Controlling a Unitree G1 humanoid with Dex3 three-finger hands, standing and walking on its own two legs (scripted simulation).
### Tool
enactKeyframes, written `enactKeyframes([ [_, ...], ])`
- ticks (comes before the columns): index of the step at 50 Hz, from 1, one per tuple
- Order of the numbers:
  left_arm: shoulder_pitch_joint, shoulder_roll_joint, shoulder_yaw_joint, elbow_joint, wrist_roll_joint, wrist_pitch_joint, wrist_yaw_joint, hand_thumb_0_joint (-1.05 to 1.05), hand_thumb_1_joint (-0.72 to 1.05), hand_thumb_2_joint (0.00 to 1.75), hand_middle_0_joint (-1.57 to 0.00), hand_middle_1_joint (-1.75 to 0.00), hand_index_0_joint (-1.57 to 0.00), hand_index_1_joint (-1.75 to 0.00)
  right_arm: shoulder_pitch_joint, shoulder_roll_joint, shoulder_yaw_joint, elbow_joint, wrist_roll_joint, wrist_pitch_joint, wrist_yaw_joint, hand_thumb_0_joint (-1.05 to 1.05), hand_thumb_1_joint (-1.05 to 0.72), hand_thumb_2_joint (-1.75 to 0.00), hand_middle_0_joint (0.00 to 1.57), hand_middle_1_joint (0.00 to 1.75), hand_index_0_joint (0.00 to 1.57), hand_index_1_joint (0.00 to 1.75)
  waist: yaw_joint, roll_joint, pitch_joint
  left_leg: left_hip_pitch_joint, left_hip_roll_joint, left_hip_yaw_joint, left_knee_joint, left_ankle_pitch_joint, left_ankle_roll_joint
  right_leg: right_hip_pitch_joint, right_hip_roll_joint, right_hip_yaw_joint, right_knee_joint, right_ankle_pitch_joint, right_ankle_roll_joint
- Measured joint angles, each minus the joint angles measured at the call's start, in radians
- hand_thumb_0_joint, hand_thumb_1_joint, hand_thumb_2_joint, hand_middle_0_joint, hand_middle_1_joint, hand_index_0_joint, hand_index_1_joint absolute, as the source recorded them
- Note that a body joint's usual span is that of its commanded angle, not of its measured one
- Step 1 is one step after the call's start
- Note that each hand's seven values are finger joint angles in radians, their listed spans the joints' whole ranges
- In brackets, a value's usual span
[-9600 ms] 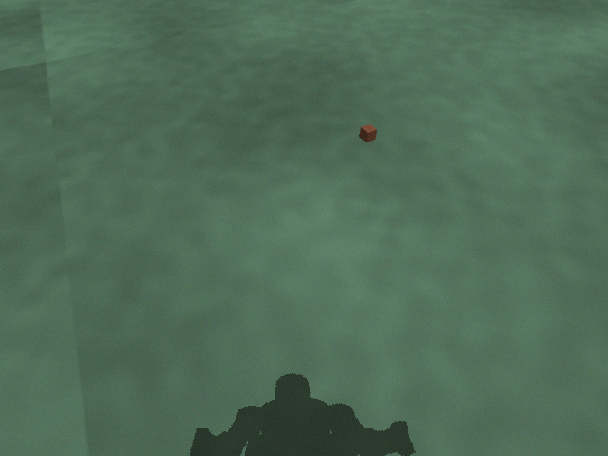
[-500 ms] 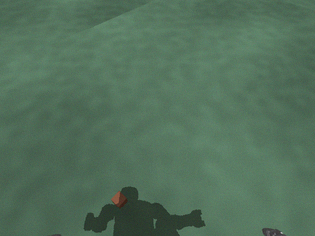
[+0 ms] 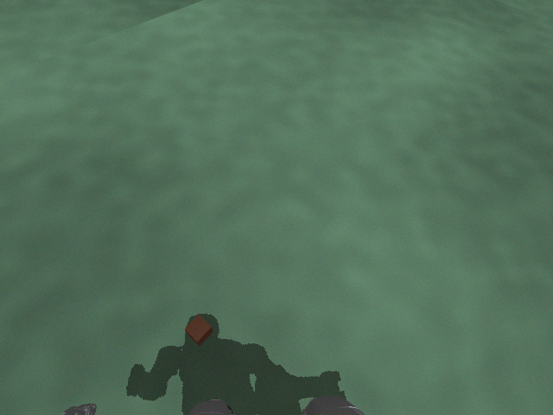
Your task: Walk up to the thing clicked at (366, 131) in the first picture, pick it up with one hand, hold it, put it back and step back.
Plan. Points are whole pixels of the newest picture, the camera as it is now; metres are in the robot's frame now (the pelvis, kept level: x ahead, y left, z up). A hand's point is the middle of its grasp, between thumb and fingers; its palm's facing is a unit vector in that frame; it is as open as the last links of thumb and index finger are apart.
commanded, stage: walk up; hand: left
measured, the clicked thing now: (199, 330) +0.42 +0.22 -0.74
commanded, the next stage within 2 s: none
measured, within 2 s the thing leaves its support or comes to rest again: neither
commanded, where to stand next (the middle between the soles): +0.03 -0.01 m, yaw +0 degrees
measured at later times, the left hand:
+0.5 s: hand out of the picture +0.11 +0.22 -0.14, palm faces -0.01 -0.94 -0.34, open 7.4 cm
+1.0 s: hand out of the picture +0.10 +0.24 -0.15, palm faces -0.05 -0.94 -0.33, open 7.4 cm
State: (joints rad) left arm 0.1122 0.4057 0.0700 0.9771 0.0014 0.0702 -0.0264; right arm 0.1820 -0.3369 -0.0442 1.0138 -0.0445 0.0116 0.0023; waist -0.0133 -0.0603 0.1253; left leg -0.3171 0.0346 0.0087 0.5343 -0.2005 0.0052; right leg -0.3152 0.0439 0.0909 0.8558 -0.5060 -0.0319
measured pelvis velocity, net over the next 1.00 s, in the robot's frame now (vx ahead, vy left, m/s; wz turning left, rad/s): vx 0.01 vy -0.01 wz -0.05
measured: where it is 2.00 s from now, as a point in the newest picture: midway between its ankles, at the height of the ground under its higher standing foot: outside the picture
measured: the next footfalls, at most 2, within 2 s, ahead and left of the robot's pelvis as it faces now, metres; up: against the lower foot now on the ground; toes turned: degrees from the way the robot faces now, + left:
right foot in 0.10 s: -0.01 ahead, -0.14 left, +0.00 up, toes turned +1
left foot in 1.88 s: +0.18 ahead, +0.09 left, +0.00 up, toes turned -2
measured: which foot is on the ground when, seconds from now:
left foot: down 0.00-1.00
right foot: up 0.00-0.08, down 0.10-1.00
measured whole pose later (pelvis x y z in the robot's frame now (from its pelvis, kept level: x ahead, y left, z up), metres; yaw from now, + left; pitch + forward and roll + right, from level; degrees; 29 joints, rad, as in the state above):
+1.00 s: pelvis +0.01 -0.01 +0.01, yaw -3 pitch -3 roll +0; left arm 0.10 0.36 0.02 1.11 0.00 0.02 -0.01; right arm 0.11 -0.34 -0.01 1.10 -0.01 -0.01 0.00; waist -0.01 -0.01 0.06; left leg -0.18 0.04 0.03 0.36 -0.14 -0.03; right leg -0.01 0.00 0.06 0.33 -0.27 0.01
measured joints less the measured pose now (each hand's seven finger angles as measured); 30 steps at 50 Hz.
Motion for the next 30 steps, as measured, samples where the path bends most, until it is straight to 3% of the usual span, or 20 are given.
enactKeyframes([
  [4,0.043,0.001,-0.005,0.014,0.006,-0.011,0.003,0.00,0.91,0.89,-0.20,-0.30,-0.20,-0.30,-0.022,-0.016,-0.004,-0.039,-0.002,-0.008,0.000,0.01,-0.90,-0.90,0.21,0.30,0.21,0.30,0.007,0.016,-0.002,-0.024,0.015,0.022,0.016,-0.004,-0.013,0.094,-0.030,-0.027,-0.191,0.006,0.012],
  [6,0.053,-0.013,-0.008,0.034,0.012,-0.025,0.013,0.00,0.91,0.89,-0.20,-0.30,-0.20,-0.30,-0.041,-0.032,-0.004,-0.049,0.007,-0.004,-0.001,0.01,-0.90,-0.90,0.21,0.30,0.21,0.30,0.010,0.048,0.009,-0.031,0.037,0.018,0.051,-0.020,-0.025,0.159,-0.022,-0.045,-0.336,0.154,0.021],
  [7,0.056,-0.028,-0.012,0.045,0.018,-0.032,0.017,0.00,0.91,0.89,-0.20,-0.30,-0.20,-0.30,-0.048,-0.040,-0.004,-0.048,0.015,0.000,-0.003,0.01,-0.90,-0.90,0.20,0.30,0.21,0.30,0.007,0.079,0.017,-0.027,0.052,0.003,0.061,-0.024,-0.025,0.180,-0.004,-0.057,-0.361,0.179,0.026],
  [10,0.083,-0.048,-0.029,0.056,0.024,-0.039,0.015,0.00,0.91,0.89,-0.20,-0.30,-0.20,-0.30,-0.048,-0.037,0.004,-0.040,0.031,0.004,-0.004,0.01,-0.90,-0.90,0.20,0.30,0.20,0.30,0.020,0.087,-0.011,0.006,0.027,-0.009,0.029,-0.068,-0.023,0.193,-0.015,-0.049,-0.363,0.169,0.027],
  [12,0.091,-0.057,-0.039,0.060,0.018,-0.037,0.012,0.00,0.91,0.89,-0.20,-0.30,-0.20,-0.30,-0.046,-0.036,0.009,-0.033,0.033,-0.004,0.000,0.01,-0.90,-0.90,0.20,0.30,0.20,0.30,0.018,0.089,-0.028,0.039,0.017,-0.006,-0.028,0.016,-0.026,0.203,-0.026,-0.049,-0.358,0.156,0.028],
  [14,0.083,-0.066,-0.043,0.066,0.011,-0.042,0.011,0.00,0.90,0.89,-0.20,-0.30,-0.20,-0.30,-0.048,-0.033,0.013,-0.018,0.034,-0.009,0.001,0.01,-0.90,-0.90,0.20,0.30,0.20,0.30,0.017,0.093,-0.037,0.060,0.012,-0.010,-0.044,0.024,-0.039,0.222,-0.032,-0.055,-0.364,0.153,0.028],
  [19,0.055,-0.069,-0.044,0.062,0.004,-0.055,0.012,0.00,0.90,0.89,-0.21,-0.30,-0.20,-0.30,-0.059,-0.011,0.029,0.007,0.034,-0.010,0.004,0.01,-0.91,-0.90,0.20,0.30,0.20,0.30,0.025,0.083,-0.062,0.095,0.014,-0.011,-0.079,0.023,-0.048,0.258,-0.030,-0.057,-0.403,0.165,0.022],
  [30,-0.007,-0.058,-0.045,0.077,-0.002,-0.061,0.018,0.00,0.90,0.89,-0.21,-0.30,-0.20,-0.30,-0.081,-0.008,0.030,0.045,0.030,-0.018,-0.002,0.01,-0.90,-0.90,0.20,0.30,0.20,0.30,0.010,0.051,-0.071,0.128,0.023,-0.001,-0.140,0.045,-0.049,0.299,-0.024,-0.048,-0.492,0.208,0.022],
])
